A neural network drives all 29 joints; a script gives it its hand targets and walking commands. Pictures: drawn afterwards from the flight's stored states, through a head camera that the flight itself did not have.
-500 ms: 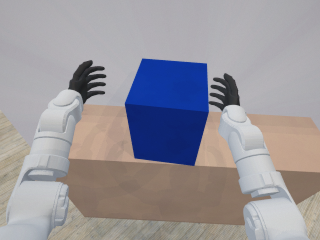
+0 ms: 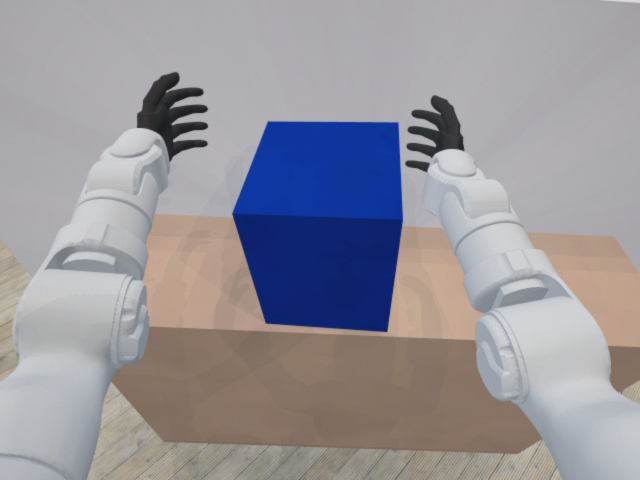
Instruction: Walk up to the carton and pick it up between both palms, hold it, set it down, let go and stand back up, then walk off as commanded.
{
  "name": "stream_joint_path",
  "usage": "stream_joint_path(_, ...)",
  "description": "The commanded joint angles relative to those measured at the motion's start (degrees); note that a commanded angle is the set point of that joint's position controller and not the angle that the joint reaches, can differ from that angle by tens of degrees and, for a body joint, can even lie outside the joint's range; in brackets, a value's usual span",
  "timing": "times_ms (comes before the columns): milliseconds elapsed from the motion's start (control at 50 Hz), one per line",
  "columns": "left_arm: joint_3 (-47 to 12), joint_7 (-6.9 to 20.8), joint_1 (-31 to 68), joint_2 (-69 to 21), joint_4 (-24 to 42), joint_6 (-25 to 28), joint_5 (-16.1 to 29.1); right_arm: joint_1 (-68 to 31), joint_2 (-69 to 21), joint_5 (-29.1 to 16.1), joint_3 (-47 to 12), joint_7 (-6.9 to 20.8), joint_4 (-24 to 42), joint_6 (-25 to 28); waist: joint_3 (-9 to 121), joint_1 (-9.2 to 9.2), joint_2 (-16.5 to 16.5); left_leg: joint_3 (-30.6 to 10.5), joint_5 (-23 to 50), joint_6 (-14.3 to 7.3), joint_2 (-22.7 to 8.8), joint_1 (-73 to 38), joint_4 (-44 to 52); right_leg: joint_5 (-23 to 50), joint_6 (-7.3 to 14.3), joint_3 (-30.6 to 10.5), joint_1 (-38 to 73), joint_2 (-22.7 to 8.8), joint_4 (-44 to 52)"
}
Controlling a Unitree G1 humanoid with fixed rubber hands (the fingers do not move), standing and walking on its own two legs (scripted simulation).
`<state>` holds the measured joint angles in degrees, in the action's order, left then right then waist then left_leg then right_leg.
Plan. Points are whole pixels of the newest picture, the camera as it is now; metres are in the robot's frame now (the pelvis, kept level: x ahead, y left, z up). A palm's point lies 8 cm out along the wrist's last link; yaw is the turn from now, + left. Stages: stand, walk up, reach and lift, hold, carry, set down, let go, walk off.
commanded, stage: reach and lift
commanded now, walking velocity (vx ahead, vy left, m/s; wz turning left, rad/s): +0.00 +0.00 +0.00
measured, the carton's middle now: (328, 228) +0.47 +0.01 +0.04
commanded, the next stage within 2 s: none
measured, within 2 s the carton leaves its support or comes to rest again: leaves its support in 1.50 s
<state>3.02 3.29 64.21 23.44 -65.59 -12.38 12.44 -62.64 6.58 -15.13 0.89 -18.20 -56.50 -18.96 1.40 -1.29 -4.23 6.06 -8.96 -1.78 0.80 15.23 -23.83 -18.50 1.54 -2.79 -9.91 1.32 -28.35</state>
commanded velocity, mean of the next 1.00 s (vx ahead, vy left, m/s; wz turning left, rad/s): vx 0.00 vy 0.00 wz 0.00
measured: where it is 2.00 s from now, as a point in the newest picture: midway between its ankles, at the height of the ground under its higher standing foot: outside the picture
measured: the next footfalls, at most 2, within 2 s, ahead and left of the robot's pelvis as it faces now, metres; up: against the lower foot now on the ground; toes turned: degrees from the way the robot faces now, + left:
none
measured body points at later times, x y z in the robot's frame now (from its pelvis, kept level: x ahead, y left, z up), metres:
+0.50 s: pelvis +0.00 +0.00 +0.00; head +0.02 +0.02 +0.45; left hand +0.47 +0.22 +0.17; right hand +0.46 -0.15 +0.19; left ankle +0.04 +0.10 -0.74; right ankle -0.04 -0.10 -0.74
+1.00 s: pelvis +0.01 +0.01 -0.01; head +0.09 +0.04 +0.44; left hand +0.50 +0.22 +0.09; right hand +0.47 -0.15 +0.07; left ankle +0.04 +0.10 -0.74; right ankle -0.04 -0.10 -0.74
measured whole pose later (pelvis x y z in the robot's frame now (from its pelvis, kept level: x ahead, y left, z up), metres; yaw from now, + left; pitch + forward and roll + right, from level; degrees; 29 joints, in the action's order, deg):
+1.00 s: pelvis +0.01 +0.01 -0.01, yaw -1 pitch +17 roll +0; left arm 2.1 4.6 63.6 21.3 -81.7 10.6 12.7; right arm -54.6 7.2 -12.8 1.0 -12.3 -68.2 6.2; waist 8.4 -2.6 -4.2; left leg 6.1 -9.0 -1.8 -0.7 34.9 -27.2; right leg -16.7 1.1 -2.8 -28.2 2.6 -28.3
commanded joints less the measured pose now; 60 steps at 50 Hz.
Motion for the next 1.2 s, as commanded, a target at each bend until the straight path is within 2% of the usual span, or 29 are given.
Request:
stream_joint_path(0,-7.64,-0.99,38.67,14.31,-2.44,4.13,5.65,-35.36,10.36,0.63,7.21,1.12,2.81,4.16,32.59,-7.71,7.38,-7.81,10.4,1.18,-2.43,-15.55,-3.78,30.45,-2.49,2.73,-13.07,-1.79,8.16)
stream_joint_path(120,-7.57,-0.22,34.05,12.13,-7.69,6.05,3.9,-31.06,9.35,0.46,5.77,1.63,-3.17,5.73,30.81,-7.45,6.74,-7.47,11.45,1.11,-2.07,-14.7,-3.75,33.5,-2.96,2.73,-12.29,-1.71,8.07)
stream_joint_path(260,-7.32,0.69,30.58,9.75,-9.22,11.12,3.59,-27.13,7.85,0.3,4.53,2.39,-5.02,9.67,30.31,-6.51,6.22,-7.15,11.9,0.64,-2.17,-13.56,-4.09,32.32,-3.3,2.92,-14.14,-2.02,7.68)
stream_joint_path(380,-7.32,1.49,26.85,7.51,-14.0,14.36,2.62,-22.57,6.86,1.03,4.09,3.33,-9.86,12.13,28.24,-5.79,5.57,-6.98,9.88,0.08,-2.45,-11.53,-3.49,27.37,-3.34,3.2,-16.72,-2.24,8.11)
stream_joint_path(620,-7.01,2.33,21.53,3.3,-15.08,19.28,1.11,-15.4,4.59,3.22,4.06,4.88,-17.46,16.23,25.9,-5.72,5.85,-6.42,8.99,-0.13,-2.93,-9.46,-3.69,22.36,-3.53,3.54,-20.87,-2.33,8.29)
stream_joint_path(700,-6.78,2.22,21.33,2.29,-14.15,21.57,1.02,-15.15,3.46,3.88,3.64,5.34,-14.85,18.98,30.06,-5.41,5.91,-6.27,11.02,0.15,-3.12,-8.62,-5.54,24.8,-3.77,3.49,-21.99,-2.44,7.11)
stream_joint_path(820,-5.66,1.45,24.26,1.44,-11.57,25.44,1.3,-20.34,2.35,4.01,2.67,5.55,0.74,26.2,48.8,-3.82,7.46,-5.68,21.02,2.15,-2.74,-8.02,-11.26,39.39,-4.46,3.36,-20.34,-2.42,2.57)
stream_joint_path(880,-4.72,1.06,25.2,0.15,-9.86,26.34,-0.03,-20.45,2.28,3.77,3.03,5.84,3.99,29.01,55.01,-3.33,8.71,-5.94,26.04,3.09,-2.76,-9.95,-13.19,42.74,-4.54,3.75,-20.8,-1.91,1.42)
stream_joint_path(1040,-0.22,-0.45,26.04,-3.78,-4.86,26.47,-6.44,-18.3,-0.46,6.47,7.3,6.3,-0.57,30.39,54.49,-3.17,11.3,-5.99,31.74,3.97,-2.94,-14.77,-12.56,40.66,-4.15,4.4,-22.57,-0.87,3.18)
stream_joint_path(1180,4.07,-0.76,25.49,-6.61,-5.75,26.43,-11.01,-18.78,-4.64,9.4,8.91,6.74,-1.72,29.94,48.67,-2.17,8.76,-5.16,27.34,3.0,-2.58,-11.72,-10.44,40.79,-4.55,3.43,-18.22,-1.79,3.41)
